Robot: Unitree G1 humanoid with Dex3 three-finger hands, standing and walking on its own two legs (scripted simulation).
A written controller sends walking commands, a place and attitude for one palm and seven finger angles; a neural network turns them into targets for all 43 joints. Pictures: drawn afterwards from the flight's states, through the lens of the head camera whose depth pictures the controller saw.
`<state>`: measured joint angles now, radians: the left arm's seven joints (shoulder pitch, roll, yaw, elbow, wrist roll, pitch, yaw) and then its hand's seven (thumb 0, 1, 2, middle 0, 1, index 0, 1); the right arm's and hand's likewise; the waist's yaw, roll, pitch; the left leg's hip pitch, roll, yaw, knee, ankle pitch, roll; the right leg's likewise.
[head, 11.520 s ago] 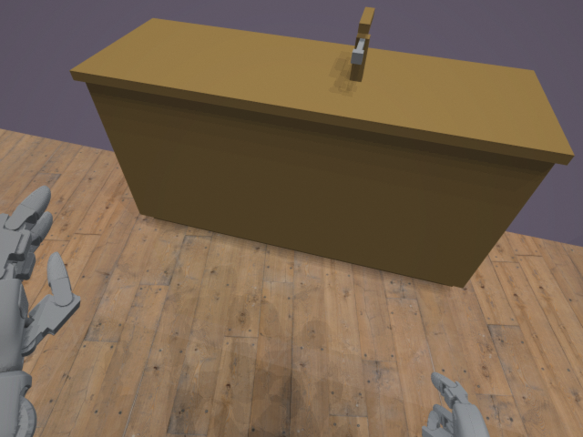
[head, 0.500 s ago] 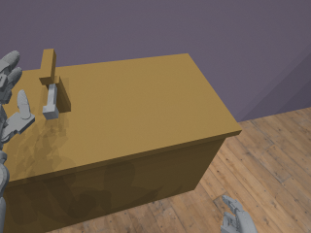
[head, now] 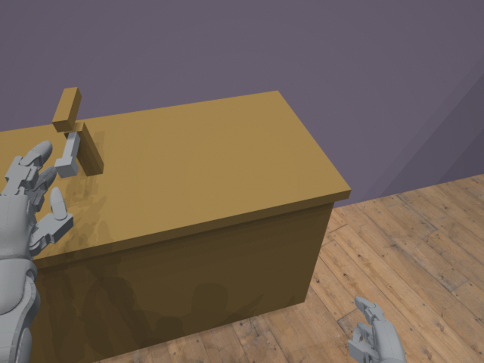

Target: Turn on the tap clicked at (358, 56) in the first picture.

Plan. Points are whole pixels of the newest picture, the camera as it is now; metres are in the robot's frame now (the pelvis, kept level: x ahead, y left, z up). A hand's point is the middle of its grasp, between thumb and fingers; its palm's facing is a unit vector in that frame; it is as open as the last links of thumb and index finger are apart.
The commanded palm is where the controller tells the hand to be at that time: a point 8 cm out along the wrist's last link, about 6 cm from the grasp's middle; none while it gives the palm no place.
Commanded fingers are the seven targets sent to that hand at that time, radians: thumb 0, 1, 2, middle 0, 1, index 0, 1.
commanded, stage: turn the palm inward beside the body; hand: left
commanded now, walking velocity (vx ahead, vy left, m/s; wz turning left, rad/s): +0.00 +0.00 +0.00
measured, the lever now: (66, 167) +0.39 +0.38 +0.12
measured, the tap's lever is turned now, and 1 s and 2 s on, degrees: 0 0 0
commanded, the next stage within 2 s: reach beside the lever's end, fingers flat in 1.58 s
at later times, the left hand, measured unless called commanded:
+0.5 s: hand (84, 217) +0.25 +0.25 +0.17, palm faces +0.42 -0.88 -0.23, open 7.4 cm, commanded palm +0.20 +0.29 +0.18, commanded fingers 0.00 0.90 0.90 -0.20 -0.30 -0.20 -0.30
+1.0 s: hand (79, 246) +0.21 +0.24 +0.16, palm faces +0.48 -0.87 -0.14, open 7.4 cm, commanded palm +0.15 +0.28 +0.17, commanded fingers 0.00 0.90 0.90 -0.20 -0.30 -0.20 -0.30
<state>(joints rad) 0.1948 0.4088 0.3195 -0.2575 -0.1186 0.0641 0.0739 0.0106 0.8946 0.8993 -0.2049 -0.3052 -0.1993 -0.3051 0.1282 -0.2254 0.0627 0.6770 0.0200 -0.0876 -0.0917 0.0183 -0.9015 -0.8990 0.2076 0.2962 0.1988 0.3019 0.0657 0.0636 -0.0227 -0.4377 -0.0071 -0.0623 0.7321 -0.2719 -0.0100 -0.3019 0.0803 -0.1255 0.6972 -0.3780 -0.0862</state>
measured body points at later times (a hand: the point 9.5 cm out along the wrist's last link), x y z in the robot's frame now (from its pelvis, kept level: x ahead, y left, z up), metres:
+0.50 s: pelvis +0.06 +0.00 +0.00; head +0.04 -0.02 +0.45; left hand +0.22 +0.30 +0.18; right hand +0.25 -0.23 -0.07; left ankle +0.08 +0.12 -0.71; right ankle +0.01 -0.05 -0.71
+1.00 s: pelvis +0.02 +0.01 +0.01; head -0.01 -0.01 +0.46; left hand +0.18 +0.28 +0.17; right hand +0.24 -0.19 -0.06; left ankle +0.08 +0.12 -0.71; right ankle +0.01 -0.05 -0.71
